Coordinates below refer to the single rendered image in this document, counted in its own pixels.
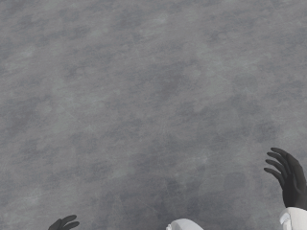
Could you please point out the right robot forearm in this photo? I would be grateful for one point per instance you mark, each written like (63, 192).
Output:
(293, 218)

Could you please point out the robot right hand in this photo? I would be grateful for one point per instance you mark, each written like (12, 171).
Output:
(291, 178)

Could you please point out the right robot thigh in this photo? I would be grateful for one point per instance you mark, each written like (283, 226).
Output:
(183, 224)

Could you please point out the robot left hand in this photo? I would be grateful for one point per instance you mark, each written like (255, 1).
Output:
(59, 224)

